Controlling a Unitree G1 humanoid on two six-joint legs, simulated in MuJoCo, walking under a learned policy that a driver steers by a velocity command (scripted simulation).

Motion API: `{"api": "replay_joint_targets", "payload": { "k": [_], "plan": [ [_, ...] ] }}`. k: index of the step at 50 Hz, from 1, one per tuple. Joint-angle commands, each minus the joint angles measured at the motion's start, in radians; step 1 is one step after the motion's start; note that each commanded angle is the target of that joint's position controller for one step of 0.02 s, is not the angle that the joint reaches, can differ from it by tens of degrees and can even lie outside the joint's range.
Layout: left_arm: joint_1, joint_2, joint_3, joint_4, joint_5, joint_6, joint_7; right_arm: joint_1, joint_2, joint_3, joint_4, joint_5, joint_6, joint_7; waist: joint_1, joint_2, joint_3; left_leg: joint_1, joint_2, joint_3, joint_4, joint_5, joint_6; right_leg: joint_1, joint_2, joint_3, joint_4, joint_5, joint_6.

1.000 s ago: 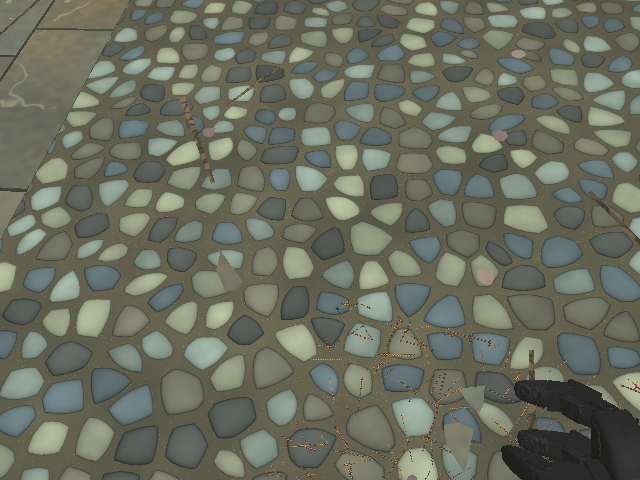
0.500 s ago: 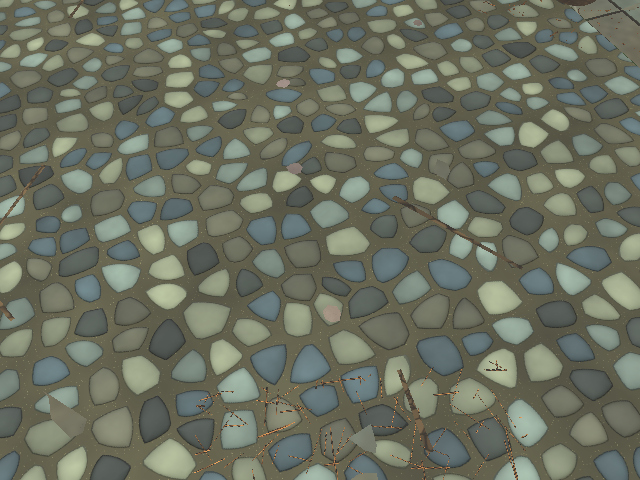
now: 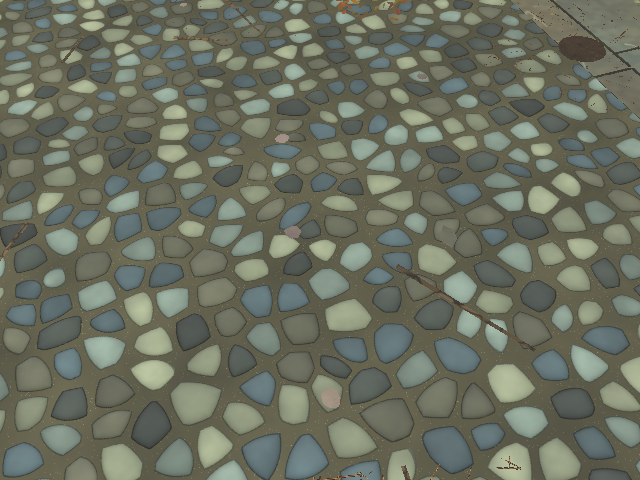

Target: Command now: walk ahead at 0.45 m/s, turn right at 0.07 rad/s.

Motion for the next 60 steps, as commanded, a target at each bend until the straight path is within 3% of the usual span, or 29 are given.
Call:
{"api": "replay_joint_targets", "payload": {
  "k": [1, 2, 3, 4, 5, 6, 7, 9, 13, 19, 24, 27, 29, 30, 31, 32, 33, 34, 35, 37, 41, 46, 52, 54, 56, 57, 58, 59, 60],
  "plan": [
    [-0.043, 0.179, 0.043, -0.042, -0.004, 0.000, 0.006, 0.034, -0.129, -0.038, -0.044, 0.000, -0.025, -0.002, -0.098, -0.161, 0.017, 0.141, -0.042, 0.044, -0.050, -0.032, 0.053, -0.055, -0.237, 0.109, 0.096, 0.545, -0.153],
    [-0.033, 0.147, 0.031, -0.040, 0.002, 0.003, 0.007, 0.189, -0.173, -0.062, 0.005, -0.004, -0.026, -0.011, -0.159, -0.125, -0.085, 0.368, -0.044, 0.037, -0.045, -0.021, 0.084, -0.126, -0.175, 0.053, 0.301, 0.641, -0.121],
    [-0.016, 0.090, 0.005, -0.063, 0.025, 0.002, 0.009, 0.363, -0.254, -0.079, 0.030, -0.018, -0.024, -0.022, -0.210, 0.043, -0.242, 0.655, 0.176, -0.228, -0.046, -0.055, 0.162, -0.339, -0.105, -0.002, 0.659, 0.372, -0.070],
    [0.078, 0.002, -0.016, -0.082, 0.007, -0.022, 0.005, 0.397, -0.294, -0.084, 0.048, -0.023, -0.025, -0.012, -0.141, 0.329, -0.327, 0.886, 0.344, -0.720, -0.223, -0.323, 0.302, -0.693, 0.078, 0.078, 0.950, -0.227, -0.018],
    [0.004, 0.112, 0.005, -0.072, -0.016, -0.042, 0.002, 0.349, -0.201, -0.059, 0.040, -0.005, -0.029, -0.010, -0.176, 0.192, -0.237, 0.827, 0.321, -0.715, -0.284, -0.434, 0.266, -0.808, 0.027, 0.179, 1.066, -0.208, -0.032],
    [-0.069, 0.145, 0.013, -0.093, -0.028, -0.052, -0.003, 0.280, -0.157, -0.046, 0.026, -0.005, -0.028, -0.013, -0.158, 0.134, -0.130, 0.720, 0.298, -0.567, -0.282, -0.390, 0.225, -0.856, -0.030, 0.148, 1.070, -0.113, -0.056],
    [-0.098, 0.136, 0.010, -0.095, -0.016, -0.053, 0.001, 0.211, -0.133, -0.036, 0.009, -0.011, -0.026, -0.013, -0.122, 0.041, -0.081, 0.593, 0.263, -0.464, -0.296, -0.295, 0.200, -0.811, -0.088, 0.113, 1.025, -0.015, -0.060],
    [-0.099, 0.114, 0.015, -0.094, 0.003, -0.039, 0.003, 0.151, -0.094, -0.023, 0.000, -0.031, -0.028, -0.015, -0.073, 0.052, -0.025, 0.427, 0.200, -0.336, -0.348, -0.167, 0.191, -0.718, -0.142, 0.107, 0.936, 0.090, -0.056],
    [-0.127, 0.076, 0.006, -0.107, 0.012, -0.014, 0.005, 0.186, -0.121, -0.027, 0.021, -0.021, -0.039, -0.029, -0.057, 0.029, 0.019, 0.372, 0.179, -0.210, -0.410, 0.058, 0.218, -0.743, -0.159, 0.078, 0.810, 0.175, -0.014],
    [-0.323, 0.027, -0.019, -0.153, 0.009, -0.030, -0.016, 0.277, -0.147, -0.026, 0.040, -0.008, -0.020, -0.051, -0.123, 0.013, 0.056, 0.422, 0.128, -0.076, -0.419, 0.173, 0.172, -0.729, -0.111, 0.011, 0.424, 0.447, 0.001],
    [-0.453, 0.033, -0.026, -0.203, -0.001, -0.044, -0.051, 0.364, -0.158, -0.028, 0.072, -0.002, 0.008, -0.055, -0.157, 0.020, 0.094, 0.579, 0.193, -0.090, -0.360, 0.194, 0.169, -0.753, -0.071, 0.001, 0.275, 0.415, -0.030],
    [-0.393, 0.079, -0.010, -0.200, 0.001, -0.046, -0.062, 0.338, -0.184, -0.038, 0.069, 0.000, 0.021, -0.062, -0.093, 0.055, 0.041, 0.649, 0.216, -0.086, -0.247, 0.453, 0.142, -0.633, -0.028, -0.016, 0.245, 0.300, -0.075],
    [-0.131, 0.156, 0.030, -0.125, 0.007, -0.043, -0.050, 0.302, -0.174, -0.032, 0.056, -0.005, 0.031, -0.065, 0.046, 0.049, -0.129, 0.562, 0.145, -0.026, 0.067, 0.644, 0.097, -0.248, 0.009, -0.047, 0.229, 0.327, -0.135],
    [0.049, 0.230, 0.048, -0.092, 0.020, -0.036, -0.036, 0.318, -0.122, -0.011, 0.030, -0.030, 0.028, -0.067, 0.094, -0.080, -0.285, 0.326, 0.080, 0.012, 0.396, 0.308, 0.064, 0.081, -0.191, 0.181, 0.276, 0.356, -0.200],
    [0.060, 0.271, 0.051, -0.072, 0.021, -0.038, -0.046, 0.460, 0.007, 0.025, 0.029, -0.019, 0.004, -0.052, 0.000, -0.341, -0.407, -0.063, -0.112, -0.056, 0.710, -0.463, 0.018, 0.380, -0.396, 0.683, 0.146, 0.128, -0.361],
    [0.051, 0.163, 0.026, -0.084, 0.014, -0.038, -0.044, 0.373, -0.116, -0.001, 0.038, 0.009, -0.016, -0.045, 0.055, -0.217, -0.357, -0.174, -0.062, -0.174, 0.802, -0.497, 0.035, 0.343, -0.375, 0.700, 0.075, 0.014, -0.313],
    [-0.030, 0.134, 0.014, -0.094, 0.016, -0.039, -0.038, 0.273, -0.154, -0.013, 0.003, 0.034, -0.026, -0.041, 0.047, -0.166, -0.197, -0.224, -0.017, -0.152, 0.801, -0.408, 0.046, 0.198, -0.350, 0.535, 0.048, 0.061, -0.267],
    [-0.102, 0.119, 0.007, -0.100, 0.020, -0.040, -0.037, 0.231, -0.141, -0.012, -0.005, 0.030, -0.027, -0.046, 0.011, -0.074, -0.116, -0.188, 0.035, -0.130, 0.751, -0.316, 0.041, 0.043, -0.317, 0.420, 0.017, 0.162, -0.245],
    [-0.151, 0.092, 0.001, -0.101, 0.025, -0.045, -0.038, 0.219, -0.132, -0.018, -0.004, 0.015, -0.019, -0.050, -0.021, -0.061, -0.056, -0.151, 0.065, -0.129, 0.693, -0.260, 0.032, -0.071, -0.282, 0.331, -0.021, 0.223, -0.232],
    [-0.190, 0.068, -0.003, -0.090, 0.032, -0.060, -0.041, 0.279, -0.100, -0.021, 0.015, 0.015, 0.014, -0.053, -0.071, -0.105, -0.037, -0.053, 0.097, -0.141, 0.643, -0.203, 0.018, -0.184, -0.246, 0.224, -0.090, 0.249, -0.219],
    [-0.177, 0.101, 0.009, -0.051, 0.039, -0.074, -0.029, 0.229, -0.072, -0.024, -0.010, 0.009, 0.044, -0.061, -0.079, -0.086, 0.033, -0.140, 0.098, -0.166, 0.538, -0.074, -0.013, -0.226, -0.241, 0.072, -0.155, 0.331, -0.216],
    [-0.158, 0.123, 0.012, -0.026, 0.035, -0.064, -0.007, 0.107, -0.049, -0.020, -0.052, -0.004, 0.029, -0.038, -0.039, -0.078, 0.062, -0.148, 0.073, -0.100, 0.262, 0.180, -0.019, -0.172, -0.204, -0.097, -0.163, 0.389, -0.168],
    [-0.085, 0.157, 0.027, 0.018, 0.015, -0.021, 0.004, -0.050, -0.030, -0.009, -0.152, -0.006, 0.028, -0.002, 0.012, -0.067, 0.122, -0.219, 0.048, -0.006, 0.092, 0.081, 0.022, 0.033, -0.271, -0.167, -0.063, 0.572, -0.151],
    [-0.119, 0.184, 0.034, 0.006, 0.006, 0.001, 0.017, -0.008, -0.056, -0.023, -0.169, -0.013, 0.028, 0.009, -0.028, -0.107, 0.070, -0.113, -0.015, 0.061, 0.078, -0.012, 0.047, 0.057, -0.270, -0.194, 0.074, 0.941, -0.123],
    [-0.156, 0.203, 0.037, -0.011, -0.002, 0.018, 0.028, 0.196, -0.126, -0.061, -0.133, -0.007, 0.026, 0.007, -0.136, -0.127, -0.056, 0.146, -0.098, 0.093, 0.029, -0.010, 0.091, 0.020, -0.232, -0.208, 0.352, 1.119, -0.079],
    [-0.160, 0.189, 0.030, -0.018, -0.005, 0.013, 0.027, 0.320, -0.187, -0.090, -0.108, -0.010, 0.027, -0.012, -0.206, -0.079, -0.126, 0.375, -0.096, 0.038, -0.070, 0.182, 0.130, -0.108, -0.177, -0.222, 0.591, 0.935, -0.021],
    [-0.086, 0.060, -0.007, -0.049, 0.057, -0.002, 0.016, 0.339, -0.291, -0.105, -0.103, -0.020, 0.037, -0.038, -0.121, 0.189, -0.222, 0.701, 0.143, -0.266, 0.049, 0.684, 0.222, -0.447, -0.064, -0.199, 0.936, -0.029, 0.039],
    [-0.005, 0.060, -0.026, -0.072, 0.041, -0.030, -0.001, 0.308, -0.312, -0.099, -0.162, -0.037, 0.031, -0.030, -0.088, 0.216, -0.457, 0.934, 0.362, -0.743, -0.034, 0.705, 0.467, -0.689, 0.088, 0.017, 1.232, -0.396, 0.075],
    [-0.117, 0.151, -0.004, -0.073, 0.006, -0.043, -0.009, 0.306, -0.247, -0.086, -0.181, -0.035, 0.036, -0.024, -0.164, 0.035, -0.458, 0.887, 0.309, -0.629, -0.084, 0.670, 0.413, -0.720, 0.025, 0.130, 1.244, -0.314, 0.054]
  ]
}}
Velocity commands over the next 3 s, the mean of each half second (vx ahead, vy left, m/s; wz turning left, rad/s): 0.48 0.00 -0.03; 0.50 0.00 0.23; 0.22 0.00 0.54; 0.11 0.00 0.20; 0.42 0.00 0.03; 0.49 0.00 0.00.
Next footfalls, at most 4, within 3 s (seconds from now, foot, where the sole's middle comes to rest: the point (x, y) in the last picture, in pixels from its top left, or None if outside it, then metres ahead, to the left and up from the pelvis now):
0.04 left None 0.17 0.13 -0.77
0.58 right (411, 474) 0.51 -0.10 -0.77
1.14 left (292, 351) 0.78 0.17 -0.77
1.64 right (373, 310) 0.90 -0.02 -0.77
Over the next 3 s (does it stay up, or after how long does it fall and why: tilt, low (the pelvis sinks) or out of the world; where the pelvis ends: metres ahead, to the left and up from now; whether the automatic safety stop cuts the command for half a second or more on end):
stays up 1.20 0.32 0.00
